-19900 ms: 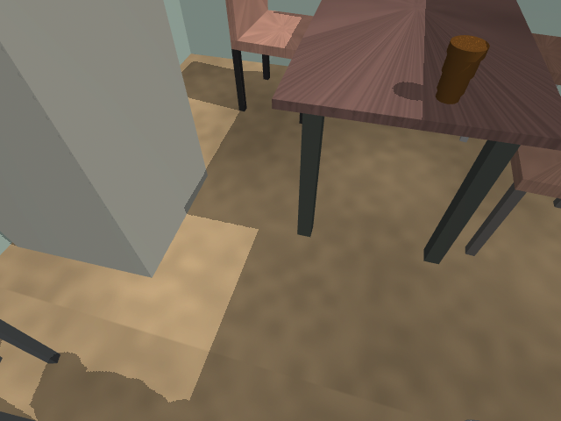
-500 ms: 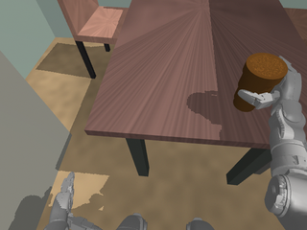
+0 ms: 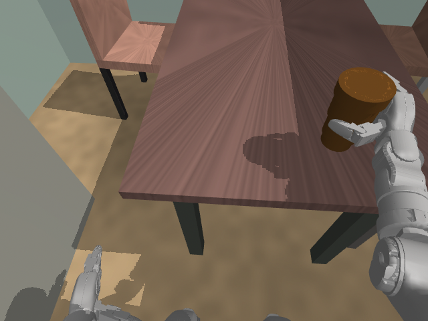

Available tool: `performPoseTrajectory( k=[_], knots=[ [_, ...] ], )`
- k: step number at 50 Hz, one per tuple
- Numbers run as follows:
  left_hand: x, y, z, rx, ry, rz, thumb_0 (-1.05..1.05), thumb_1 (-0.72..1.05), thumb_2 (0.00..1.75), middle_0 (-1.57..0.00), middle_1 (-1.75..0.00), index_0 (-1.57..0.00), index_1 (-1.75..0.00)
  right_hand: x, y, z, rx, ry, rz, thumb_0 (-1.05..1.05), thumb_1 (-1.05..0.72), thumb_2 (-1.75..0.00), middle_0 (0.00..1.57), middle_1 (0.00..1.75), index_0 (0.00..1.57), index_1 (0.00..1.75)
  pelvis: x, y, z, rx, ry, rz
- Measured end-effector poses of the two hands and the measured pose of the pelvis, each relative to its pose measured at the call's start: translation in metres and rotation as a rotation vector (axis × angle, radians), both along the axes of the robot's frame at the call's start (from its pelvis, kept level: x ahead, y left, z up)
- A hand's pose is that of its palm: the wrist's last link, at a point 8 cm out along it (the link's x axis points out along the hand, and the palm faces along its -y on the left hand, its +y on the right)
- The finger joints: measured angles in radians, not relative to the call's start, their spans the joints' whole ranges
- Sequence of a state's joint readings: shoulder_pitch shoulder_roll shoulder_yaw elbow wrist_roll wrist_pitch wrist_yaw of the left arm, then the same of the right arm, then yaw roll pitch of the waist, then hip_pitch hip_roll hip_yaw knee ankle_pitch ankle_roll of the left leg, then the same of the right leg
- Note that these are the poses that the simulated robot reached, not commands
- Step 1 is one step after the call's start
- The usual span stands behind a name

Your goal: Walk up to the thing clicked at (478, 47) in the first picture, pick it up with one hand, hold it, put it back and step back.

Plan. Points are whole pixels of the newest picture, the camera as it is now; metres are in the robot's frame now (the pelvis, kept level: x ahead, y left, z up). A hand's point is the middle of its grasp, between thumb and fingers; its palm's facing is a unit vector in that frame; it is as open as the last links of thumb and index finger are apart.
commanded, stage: settle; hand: right
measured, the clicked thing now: (349, 115) +0.45 -0.20 +0.13
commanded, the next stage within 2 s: lift in 0.06 s
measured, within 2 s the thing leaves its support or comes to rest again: neither
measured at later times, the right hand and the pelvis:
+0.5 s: hand (362, 100) +0.44 -0.20 +0.17, palm faces +0.17 +0.99 -0.01, open 11.2 cm; pelvis +0.01 +0.00 +0.01, yaw +0 degrees
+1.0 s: hand (391, 89) +0.38 -0.19 +0.25, palm faces +0.18 +0.98 -0.01, open 11.2 cm; pelvis +0.00 +0.00 +0.02, yaw -1 degrees
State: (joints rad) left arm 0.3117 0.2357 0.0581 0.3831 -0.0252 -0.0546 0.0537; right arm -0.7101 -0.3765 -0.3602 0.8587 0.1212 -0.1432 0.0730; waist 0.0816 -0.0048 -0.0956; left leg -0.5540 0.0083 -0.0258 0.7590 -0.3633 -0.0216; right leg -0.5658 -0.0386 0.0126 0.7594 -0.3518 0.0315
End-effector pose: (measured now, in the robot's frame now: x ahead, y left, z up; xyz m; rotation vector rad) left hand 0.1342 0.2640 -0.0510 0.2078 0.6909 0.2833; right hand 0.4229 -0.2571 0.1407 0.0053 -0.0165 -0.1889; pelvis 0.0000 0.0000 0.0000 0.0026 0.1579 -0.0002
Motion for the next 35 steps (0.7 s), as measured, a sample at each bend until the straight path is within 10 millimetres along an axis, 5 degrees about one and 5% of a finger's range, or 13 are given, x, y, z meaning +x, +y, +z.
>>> performPoseTrajectory(
  k=[23,35],
  knots=[
    [0.006,-0.002,0.001,-0.027,-0.001,0.011,-0.01,-0.54,0.06,-0.05,-0.06,-0.05,-0.05,-0.008,0.006,0.029,-0.016,-0.021,0.016,-0.01,0.60,-1.06,0.74,1.12,0.69,1.13,0.007,-0.003,0.008,-0.003,-0.037,0.004],
    [0.017,-0.015,0.003,-0.073,-0.044,-0.019,-0.01,-0.54,0.06,-0.05,-0.06,-0.05,-0.05,-0.038,0.009,0.079,-0.036,-0.106,0.007,-0.01,0.61,-1.07,0.75,1.11,0.69,1.13,0.007,-0.004,0.013,-0.006,-0.093,0.000]
  ],
)
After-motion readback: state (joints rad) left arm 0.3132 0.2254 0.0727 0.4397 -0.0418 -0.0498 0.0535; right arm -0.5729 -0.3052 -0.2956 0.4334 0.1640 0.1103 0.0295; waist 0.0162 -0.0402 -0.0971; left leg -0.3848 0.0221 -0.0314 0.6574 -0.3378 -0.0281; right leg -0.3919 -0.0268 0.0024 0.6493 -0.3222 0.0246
